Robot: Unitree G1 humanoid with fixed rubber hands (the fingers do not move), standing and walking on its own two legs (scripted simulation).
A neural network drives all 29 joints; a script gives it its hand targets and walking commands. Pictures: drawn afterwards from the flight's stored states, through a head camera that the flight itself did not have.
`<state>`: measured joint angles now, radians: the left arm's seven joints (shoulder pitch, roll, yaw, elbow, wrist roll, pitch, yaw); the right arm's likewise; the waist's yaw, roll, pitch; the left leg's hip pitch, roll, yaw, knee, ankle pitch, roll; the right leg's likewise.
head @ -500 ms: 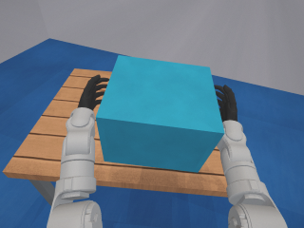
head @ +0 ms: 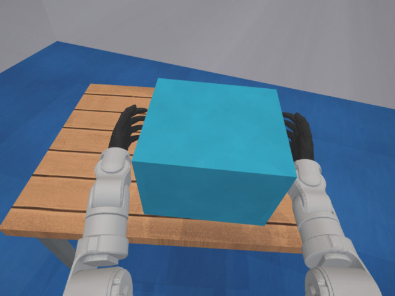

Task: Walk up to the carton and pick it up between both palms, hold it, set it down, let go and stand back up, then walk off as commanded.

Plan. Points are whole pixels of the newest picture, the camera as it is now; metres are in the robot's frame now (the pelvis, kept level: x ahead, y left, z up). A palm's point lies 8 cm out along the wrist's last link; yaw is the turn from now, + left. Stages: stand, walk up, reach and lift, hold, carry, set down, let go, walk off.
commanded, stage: set down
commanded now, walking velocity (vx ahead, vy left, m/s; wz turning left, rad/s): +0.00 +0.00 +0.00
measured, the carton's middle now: (210, 151) +0.40 -0.01 +0.08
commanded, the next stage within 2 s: none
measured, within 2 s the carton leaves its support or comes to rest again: neither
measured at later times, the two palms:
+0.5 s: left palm (126, 146) +0.39 +0.17 +0.10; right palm (296, 158) +0.37 -0.19 +0.10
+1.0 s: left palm (132, 148) +0.42 +0.17 +0.06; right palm (287, 159) +0.40 -0.19 +0.07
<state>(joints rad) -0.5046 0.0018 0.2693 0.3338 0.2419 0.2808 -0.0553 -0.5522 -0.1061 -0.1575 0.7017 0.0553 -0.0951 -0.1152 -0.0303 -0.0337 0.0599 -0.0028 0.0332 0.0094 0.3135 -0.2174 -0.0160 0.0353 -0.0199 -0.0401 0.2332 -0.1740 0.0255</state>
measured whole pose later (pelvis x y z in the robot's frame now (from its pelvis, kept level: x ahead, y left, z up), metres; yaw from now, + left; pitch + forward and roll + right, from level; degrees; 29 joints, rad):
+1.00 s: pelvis +0.01 +0.00 +0.00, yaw -1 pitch +7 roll -1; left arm -0.69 0.08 0.34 0.86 0.21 -0.08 -0.07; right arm -0.65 0.00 -0.45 0.87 -0.23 -0.24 -0.09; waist -0.03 -0.02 -0.02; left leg -0.23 0.03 0.04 0.32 -0.21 -0.01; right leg -0.21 -0.03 -0.04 0.27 -0.17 0.03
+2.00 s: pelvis -0.01 +0.01 -0.01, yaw -2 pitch +18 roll -1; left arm -0.91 0.19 0.26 1.46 0.06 -0.49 0.00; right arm -0.79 -0.05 -0.53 1.13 -0.29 -0.42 -0.09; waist -0.02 0.03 -0.13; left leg -0.56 0.04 0.06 0.44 -0.20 0.00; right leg -0.53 -0.04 -0.04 0.37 -0.15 0.03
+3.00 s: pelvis -0.02 +0.01 -0.02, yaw -2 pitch +21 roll -1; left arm -0.95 0.21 0.39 1.46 0.16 -0.53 -0.02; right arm -0.83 -0.04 -0.57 1.19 -0.30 -0.47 -0.08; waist -0.03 0.00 -0.13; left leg -0.65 0.05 0.06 0.50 -0.21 0.00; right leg -0.63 -0.03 -0.05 0.43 -0.17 0.03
